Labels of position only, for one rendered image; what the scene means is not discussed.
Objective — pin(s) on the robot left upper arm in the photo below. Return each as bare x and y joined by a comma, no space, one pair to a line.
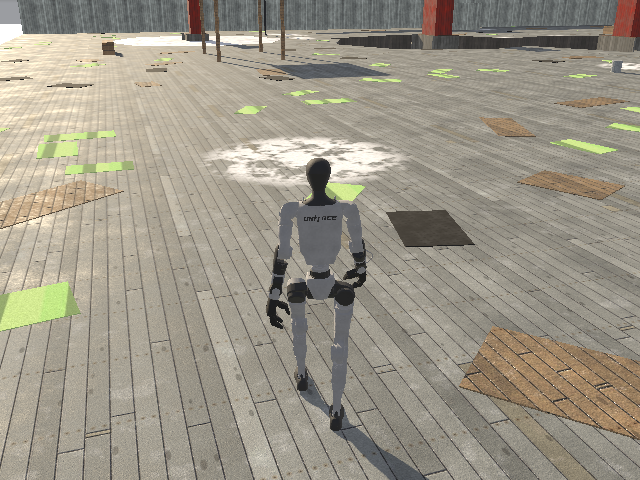
288,211

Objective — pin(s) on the robot right upper arm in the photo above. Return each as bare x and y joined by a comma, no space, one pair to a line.
350,211

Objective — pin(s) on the robot left thigh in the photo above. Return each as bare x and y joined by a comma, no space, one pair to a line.
296,293

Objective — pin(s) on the robot left forearm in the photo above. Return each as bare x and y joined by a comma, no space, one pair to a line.
277,277

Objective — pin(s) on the robot right hand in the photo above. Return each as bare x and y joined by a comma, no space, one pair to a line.
352,274

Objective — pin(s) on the robot left hand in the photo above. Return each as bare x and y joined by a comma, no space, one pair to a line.
271,311

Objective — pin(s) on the robot right forearm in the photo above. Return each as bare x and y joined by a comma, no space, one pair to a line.
360,260

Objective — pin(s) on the humanoid robot torso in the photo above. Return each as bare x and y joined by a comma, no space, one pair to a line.
319,238

